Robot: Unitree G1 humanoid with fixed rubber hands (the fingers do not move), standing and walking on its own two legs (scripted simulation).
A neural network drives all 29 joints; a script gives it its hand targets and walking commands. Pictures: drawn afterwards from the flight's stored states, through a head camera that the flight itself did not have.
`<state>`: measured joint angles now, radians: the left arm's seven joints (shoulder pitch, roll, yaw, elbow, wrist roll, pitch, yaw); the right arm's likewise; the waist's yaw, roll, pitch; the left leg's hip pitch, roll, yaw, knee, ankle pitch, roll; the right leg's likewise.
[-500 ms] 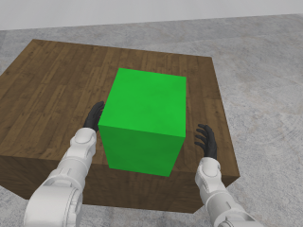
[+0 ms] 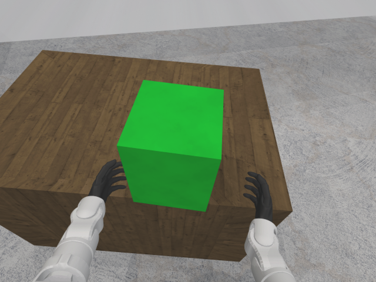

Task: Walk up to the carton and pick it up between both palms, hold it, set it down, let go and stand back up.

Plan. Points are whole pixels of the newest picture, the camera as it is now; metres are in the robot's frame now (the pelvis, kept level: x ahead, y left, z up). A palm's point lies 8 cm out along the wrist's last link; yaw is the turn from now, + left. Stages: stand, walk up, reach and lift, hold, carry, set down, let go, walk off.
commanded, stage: set down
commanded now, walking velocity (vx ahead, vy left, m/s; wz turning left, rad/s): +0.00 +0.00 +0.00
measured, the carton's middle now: (176, 149) +0.45 -0.01 -0.01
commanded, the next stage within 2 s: none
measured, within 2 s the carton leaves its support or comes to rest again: neither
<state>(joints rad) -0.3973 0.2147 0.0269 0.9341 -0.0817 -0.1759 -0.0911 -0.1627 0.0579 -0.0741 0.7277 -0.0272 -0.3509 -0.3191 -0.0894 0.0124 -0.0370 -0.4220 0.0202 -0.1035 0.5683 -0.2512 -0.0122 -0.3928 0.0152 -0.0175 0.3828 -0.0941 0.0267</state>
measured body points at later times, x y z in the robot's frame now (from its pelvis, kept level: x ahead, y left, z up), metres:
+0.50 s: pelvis +0.02 +0.00 +0.00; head +0.07 +0.02 +0.45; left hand +0.29 +0.20 -0.04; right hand +0.22 -0.19 -0.02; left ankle +0.02 +0.13 -0.74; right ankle +0.06 -0.14 -0.74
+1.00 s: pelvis +0.03 +0.01 +0.00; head +0.06 +0.03 +0.45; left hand +0.26 +0.21 -0.05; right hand +0.20 -0.18 -0.03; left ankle +0.02 +0.13 -0.74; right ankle +0.06 -0.14 -0.74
